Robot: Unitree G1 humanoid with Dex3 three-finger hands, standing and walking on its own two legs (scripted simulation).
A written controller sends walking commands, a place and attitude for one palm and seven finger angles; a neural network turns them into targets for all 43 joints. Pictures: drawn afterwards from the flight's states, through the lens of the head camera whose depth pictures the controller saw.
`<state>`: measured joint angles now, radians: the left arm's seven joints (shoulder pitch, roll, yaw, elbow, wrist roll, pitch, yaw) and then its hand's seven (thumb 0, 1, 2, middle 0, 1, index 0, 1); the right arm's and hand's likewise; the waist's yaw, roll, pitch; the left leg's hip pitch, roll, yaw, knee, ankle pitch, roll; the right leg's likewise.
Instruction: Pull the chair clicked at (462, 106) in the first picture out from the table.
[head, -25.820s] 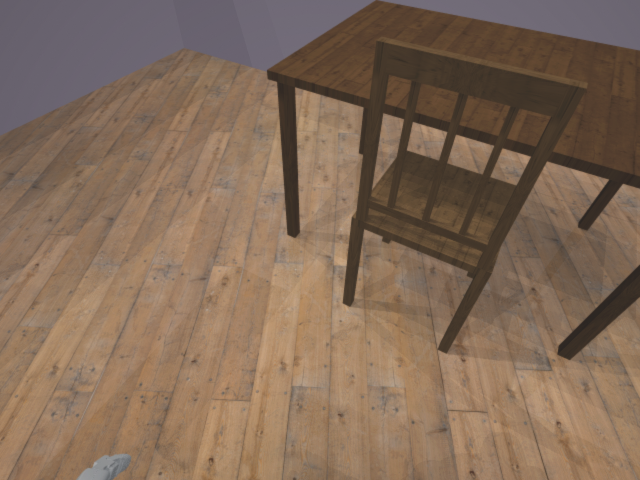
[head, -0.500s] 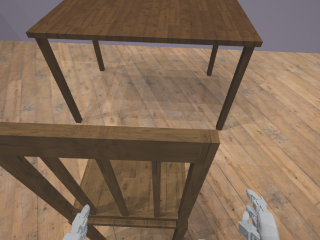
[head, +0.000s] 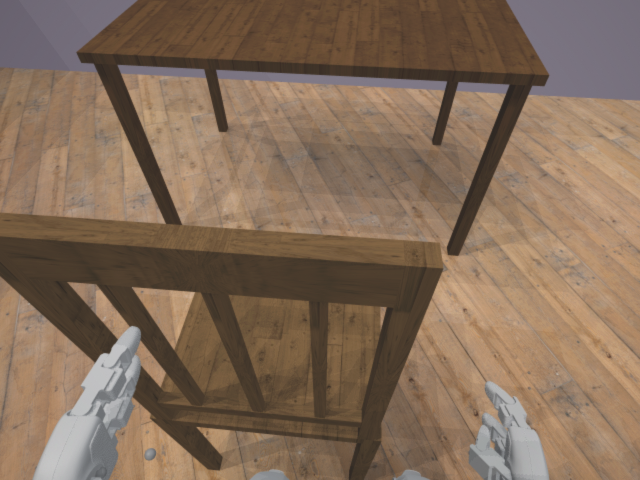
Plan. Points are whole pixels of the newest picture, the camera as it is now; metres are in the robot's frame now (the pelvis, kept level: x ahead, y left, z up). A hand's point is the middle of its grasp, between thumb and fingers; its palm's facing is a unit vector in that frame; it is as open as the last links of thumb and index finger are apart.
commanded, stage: draw the hand back to the body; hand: left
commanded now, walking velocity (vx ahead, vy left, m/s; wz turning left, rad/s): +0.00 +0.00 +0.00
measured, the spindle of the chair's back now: (241, 361) +0.26 +0.13 +0.01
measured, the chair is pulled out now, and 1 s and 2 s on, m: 0.61 0.59 0.58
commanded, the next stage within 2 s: step back with the hand held close in 1.10 s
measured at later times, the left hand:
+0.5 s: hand (73, 395) +0.17 +0.23 +0.14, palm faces +0.31 -0.83 -0.46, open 11.9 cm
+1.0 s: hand (50, 359) +0.19 +0.26 +0.16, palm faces +0.39 -0.77 -0.51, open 6.5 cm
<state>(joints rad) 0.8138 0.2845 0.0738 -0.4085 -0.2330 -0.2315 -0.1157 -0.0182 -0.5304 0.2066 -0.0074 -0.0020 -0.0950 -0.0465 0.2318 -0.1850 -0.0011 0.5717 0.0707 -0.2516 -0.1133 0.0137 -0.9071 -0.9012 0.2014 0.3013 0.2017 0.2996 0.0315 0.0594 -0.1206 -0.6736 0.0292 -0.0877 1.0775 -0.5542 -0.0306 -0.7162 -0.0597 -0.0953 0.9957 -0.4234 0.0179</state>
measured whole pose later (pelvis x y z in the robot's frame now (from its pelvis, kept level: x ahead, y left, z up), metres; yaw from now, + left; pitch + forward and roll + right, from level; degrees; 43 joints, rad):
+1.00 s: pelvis +0.03 -0.02 +0.06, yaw +0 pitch -5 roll +0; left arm 0.56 0.38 0.22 -0.37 -0.03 0.13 0.15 0.01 0.87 0.89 -0.21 -0.29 -0.42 -0.39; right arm 0.17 -0.25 0.05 0.70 0.01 -0.27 -0.12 0.01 -0.91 -0.90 0.20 0.30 0.20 0.30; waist 0.12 0.08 0.06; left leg -0.08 0.03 -0.06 0.50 -0.34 -0.04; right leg -0.16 -0.05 -0.10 0.52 -0.27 0.01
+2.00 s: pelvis -0.09 +0.01 +0.06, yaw +2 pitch -2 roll -2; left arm 0.53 0.41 0.36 -0.56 0.01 -0.12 0.17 0.01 0.89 0.90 -0.22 -0.30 -0.21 -0.30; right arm 0.30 -0.21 0.00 0.60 0.01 -0.10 -0.11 0.01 -0.91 -0.90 0.20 0.30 0.20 0.30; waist -0.04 0.00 0.07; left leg -0.40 0.04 -0.05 0.60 -0.20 0.01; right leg -0.40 -0.04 -0.06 0.72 -0.31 0.03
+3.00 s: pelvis -0.27 +0.01 +0.06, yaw +0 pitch +0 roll -2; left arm 0.59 0.50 0.45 -0.57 -0.01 -0.27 0.14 0.01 0.89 0.90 -0.22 -0.30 -0.21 -0.30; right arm 0.30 -0.19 -0.01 0.67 0.00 -0.16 -0.07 0.01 -0.91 -0.90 0.20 0.30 0.20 0.30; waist -0.05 -0.01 -0.01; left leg -0.24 0.03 -0.01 0.56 -0.32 0.01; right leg -0.24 0.00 -0.09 0.47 -0.21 -0.01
